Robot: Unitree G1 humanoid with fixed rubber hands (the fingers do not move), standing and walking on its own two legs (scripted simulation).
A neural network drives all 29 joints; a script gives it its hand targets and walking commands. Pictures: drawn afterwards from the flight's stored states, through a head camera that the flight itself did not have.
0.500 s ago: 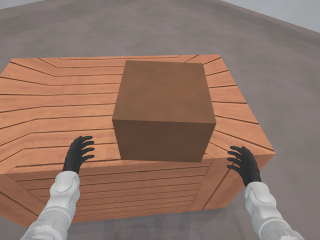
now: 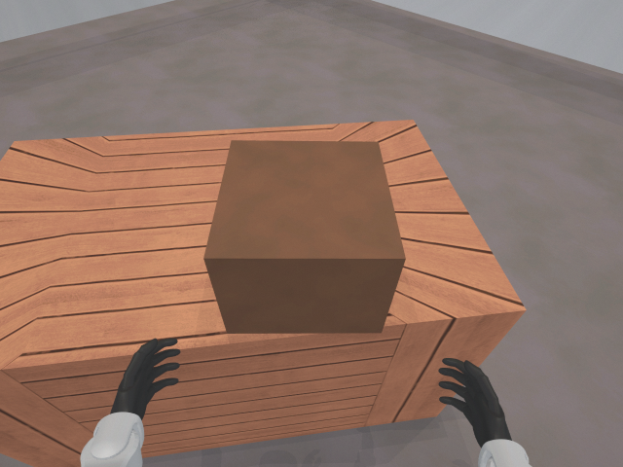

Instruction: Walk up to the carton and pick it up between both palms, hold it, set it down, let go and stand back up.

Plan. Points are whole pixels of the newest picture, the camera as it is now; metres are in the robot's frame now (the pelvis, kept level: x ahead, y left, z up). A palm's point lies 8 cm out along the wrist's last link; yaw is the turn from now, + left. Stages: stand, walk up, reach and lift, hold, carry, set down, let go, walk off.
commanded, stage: set down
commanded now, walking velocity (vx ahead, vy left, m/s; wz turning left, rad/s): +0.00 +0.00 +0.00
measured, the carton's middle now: (304, 234) +0.52 +0.06 -0.03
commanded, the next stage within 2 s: let go in 0.98 s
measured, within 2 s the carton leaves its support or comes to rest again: neither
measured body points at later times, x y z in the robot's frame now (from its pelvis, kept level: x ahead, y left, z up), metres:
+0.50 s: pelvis +0.01 +0.00 +0.01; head +0.01 +0.01 +0.46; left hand +0.20 +0.25 -0.07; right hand +0.20 -0.21 -0.07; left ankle +0.01 +0.13 -0.74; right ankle -0.02 -0.10 -0.74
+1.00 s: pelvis +0.00 +0.00 +0.01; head +0.01 +0.01 +0.46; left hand +0.18 +0.23 -0.08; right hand +0.16 -0.22 -0.08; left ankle +0.01 +0.13 -0.74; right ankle -0.02 -0.10 -0.74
